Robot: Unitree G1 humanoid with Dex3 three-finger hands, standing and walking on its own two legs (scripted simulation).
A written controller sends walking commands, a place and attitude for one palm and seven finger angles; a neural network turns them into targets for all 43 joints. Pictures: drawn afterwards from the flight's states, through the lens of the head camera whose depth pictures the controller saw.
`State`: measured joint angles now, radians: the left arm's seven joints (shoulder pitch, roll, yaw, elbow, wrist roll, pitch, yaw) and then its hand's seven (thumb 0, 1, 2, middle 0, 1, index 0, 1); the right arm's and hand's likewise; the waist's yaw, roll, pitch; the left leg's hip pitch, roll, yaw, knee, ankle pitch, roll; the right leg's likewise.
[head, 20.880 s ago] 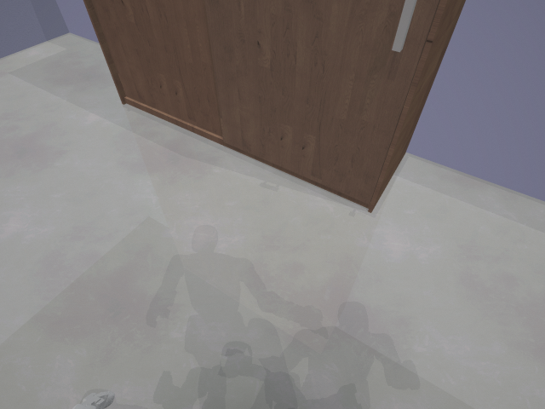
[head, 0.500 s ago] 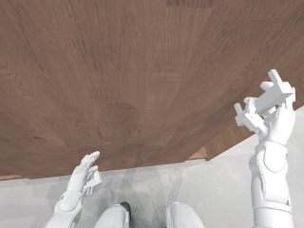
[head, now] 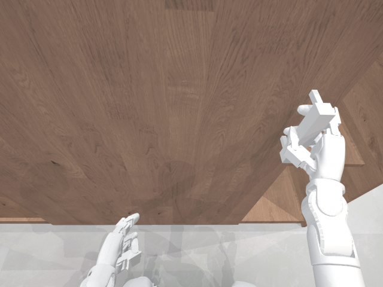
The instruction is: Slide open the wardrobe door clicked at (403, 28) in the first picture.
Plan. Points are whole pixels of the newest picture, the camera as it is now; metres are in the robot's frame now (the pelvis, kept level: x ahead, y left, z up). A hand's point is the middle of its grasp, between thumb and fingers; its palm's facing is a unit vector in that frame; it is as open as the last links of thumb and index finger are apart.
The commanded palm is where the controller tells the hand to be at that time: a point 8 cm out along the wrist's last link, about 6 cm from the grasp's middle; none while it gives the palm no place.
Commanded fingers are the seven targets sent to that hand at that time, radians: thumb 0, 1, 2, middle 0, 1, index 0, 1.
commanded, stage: step sideways, sliding the door along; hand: right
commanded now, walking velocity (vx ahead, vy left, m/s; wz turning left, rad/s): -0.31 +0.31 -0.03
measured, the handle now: (300, 128) +0.38 -0.23 +0.11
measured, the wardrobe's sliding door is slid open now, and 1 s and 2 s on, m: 0.35 0.50 0.50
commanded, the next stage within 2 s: stop walking and hold the door there in 0.76 s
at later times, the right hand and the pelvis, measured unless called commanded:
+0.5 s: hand (212, 145) +0.34 -0.04 +0.12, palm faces +0.28 +0.95 -0.11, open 6.6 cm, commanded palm +0.31 -0.03 +0.12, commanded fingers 0.00 -0.90 -0.90 0.45 1.40 0.45 1.40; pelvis -0.06 +0.15 +0.00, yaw +3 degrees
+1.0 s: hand (214, 143) +0.34 -0.05 +0.12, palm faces +0.52 +0.81 -0.28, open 6.9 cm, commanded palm +0.30 -0.07 +0.10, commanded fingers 0.00 -0.90 -0.90 0.45 1.40 0.45 1.40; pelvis -0.04 +0.28 -0.01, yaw +0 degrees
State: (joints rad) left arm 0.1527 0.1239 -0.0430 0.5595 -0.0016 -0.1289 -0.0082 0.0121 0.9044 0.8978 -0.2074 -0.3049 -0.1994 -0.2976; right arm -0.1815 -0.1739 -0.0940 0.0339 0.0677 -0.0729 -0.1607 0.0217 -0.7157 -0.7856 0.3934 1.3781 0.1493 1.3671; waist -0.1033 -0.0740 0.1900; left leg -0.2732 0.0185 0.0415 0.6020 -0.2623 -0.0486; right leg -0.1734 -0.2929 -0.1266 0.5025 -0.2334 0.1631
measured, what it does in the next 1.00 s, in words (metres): steps to the left: left foot, then right foot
